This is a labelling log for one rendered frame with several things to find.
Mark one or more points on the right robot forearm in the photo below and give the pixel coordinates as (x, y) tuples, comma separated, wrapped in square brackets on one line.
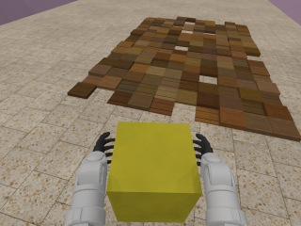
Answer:
[(223, 207)]

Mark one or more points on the carton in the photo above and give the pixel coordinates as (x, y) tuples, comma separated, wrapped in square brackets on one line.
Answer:
[(153, 174)]

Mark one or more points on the left robot forearm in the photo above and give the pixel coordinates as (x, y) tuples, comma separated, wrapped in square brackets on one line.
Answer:
[(87, 203)]

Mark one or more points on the robot right hand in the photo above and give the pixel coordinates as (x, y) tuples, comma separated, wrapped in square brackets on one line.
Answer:
[(204, 144)]

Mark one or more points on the robot left hand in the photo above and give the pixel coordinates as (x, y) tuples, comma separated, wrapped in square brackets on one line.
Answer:
[(99, 147)]

